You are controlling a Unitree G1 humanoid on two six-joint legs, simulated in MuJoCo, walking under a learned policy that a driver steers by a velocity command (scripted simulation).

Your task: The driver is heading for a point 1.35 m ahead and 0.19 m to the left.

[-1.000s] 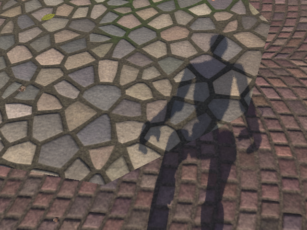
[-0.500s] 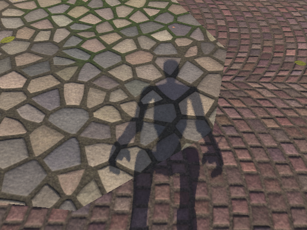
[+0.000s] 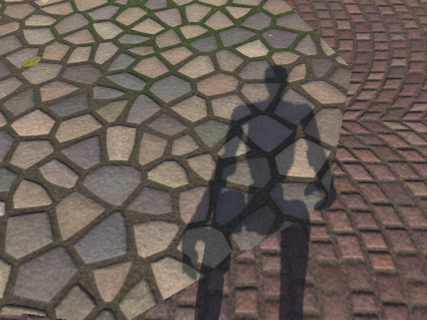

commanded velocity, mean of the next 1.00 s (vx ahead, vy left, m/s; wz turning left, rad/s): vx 0.49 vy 0.00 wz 0.00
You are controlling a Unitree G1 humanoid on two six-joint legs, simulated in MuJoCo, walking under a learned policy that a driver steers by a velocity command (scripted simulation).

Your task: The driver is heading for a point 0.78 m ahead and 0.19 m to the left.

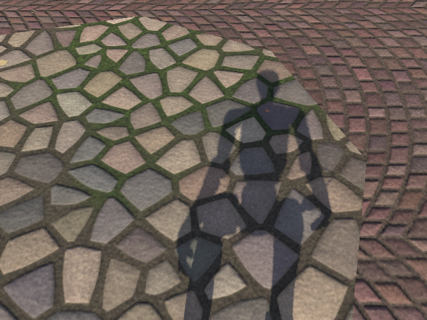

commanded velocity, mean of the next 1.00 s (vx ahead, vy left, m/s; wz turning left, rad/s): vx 0.50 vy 0.00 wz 0.10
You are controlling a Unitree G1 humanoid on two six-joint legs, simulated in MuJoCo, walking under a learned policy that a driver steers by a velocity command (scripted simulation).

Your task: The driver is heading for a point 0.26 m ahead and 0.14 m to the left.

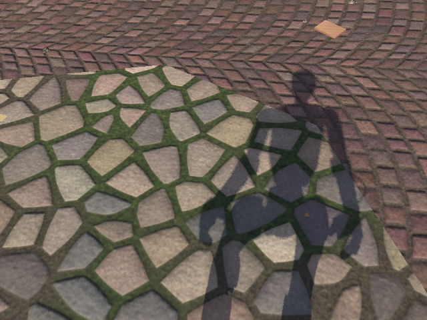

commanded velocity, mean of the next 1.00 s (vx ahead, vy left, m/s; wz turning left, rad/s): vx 0.19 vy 0.00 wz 0.19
